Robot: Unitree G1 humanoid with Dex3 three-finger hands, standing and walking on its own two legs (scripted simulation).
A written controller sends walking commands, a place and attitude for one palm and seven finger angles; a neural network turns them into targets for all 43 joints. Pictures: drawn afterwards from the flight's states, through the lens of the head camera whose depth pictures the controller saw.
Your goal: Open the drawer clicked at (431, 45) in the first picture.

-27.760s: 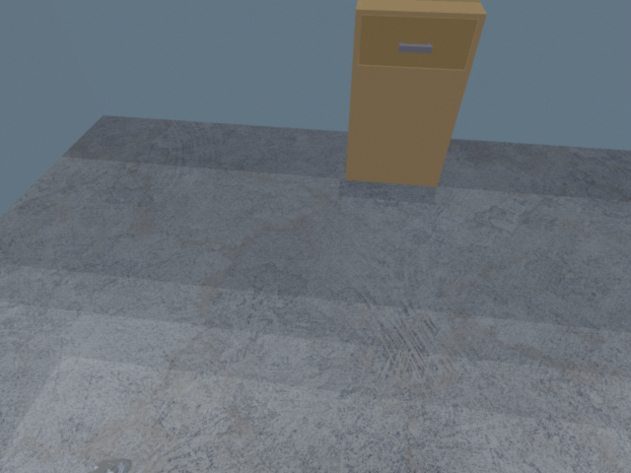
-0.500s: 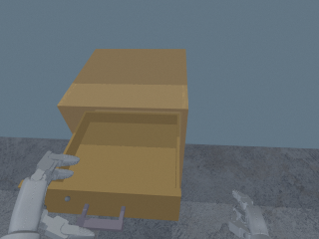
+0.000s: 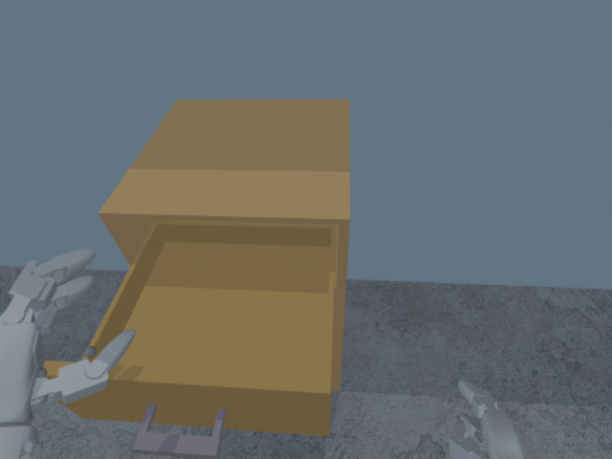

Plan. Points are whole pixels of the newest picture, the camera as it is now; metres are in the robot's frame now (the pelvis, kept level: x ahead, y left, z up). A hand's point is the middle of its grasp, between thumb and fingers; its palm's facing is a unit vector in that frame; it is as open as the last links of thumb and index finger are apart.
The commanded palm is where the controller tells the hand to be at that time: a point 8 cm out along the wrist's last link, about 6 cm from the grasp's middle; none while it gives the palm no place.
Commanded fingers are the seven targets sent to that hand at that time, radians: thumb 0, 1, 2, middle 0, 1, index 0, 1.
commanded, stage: draw the hand back to the body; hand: left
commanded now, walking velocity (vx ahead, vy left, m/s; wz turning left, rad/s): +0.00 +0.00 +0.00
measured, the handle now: (181, 429) +0.18 +0.21 -0.08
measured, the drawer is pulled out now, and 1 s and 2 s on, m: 0.29 0.29 0.29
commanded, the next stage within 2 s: step back with the hand held close in 0.36 s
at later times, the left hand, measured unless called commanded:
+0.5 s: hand (101, 347) +0.18 +0.22 +0.16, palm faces +0.36 -0.83 -0.42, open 7.4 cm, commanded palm +0.13 +0.26 +0.18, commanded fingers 0.00 0.90 0.90 -0.20 -0.30 -0.20 -0.30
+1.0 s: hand (44, 383) +0.14 +0.25 +0.16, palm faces +0.27 -0.81 -0.53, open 7.4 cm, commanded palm +0.08 +0.29 +0.18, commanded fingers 0.00 0.90 0.90 -0.20 -0.30 -0.20 -0.30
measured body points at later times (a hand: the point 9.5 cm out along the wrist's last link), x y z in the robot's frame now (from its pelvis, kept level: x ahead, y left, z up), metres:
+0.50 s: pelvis +0.00 -0.02 +0.00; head -0.01 -0.05 +0.45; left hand +0.16 +0.26 +0.18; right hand +0.20 -0.24 -0.08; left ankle +0.01 +0.08 -0.73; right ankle -0.07 -0.09 -0.73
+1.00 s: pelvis -0.05 +0.01 +0.00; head -0.01 +0.02 +0.45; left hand +0.12 +0.29 +0.18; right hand +0.14 -0.23 -0.08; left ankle +0.01 +0.08 -0.74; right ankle -0.07 -0.09 -0.73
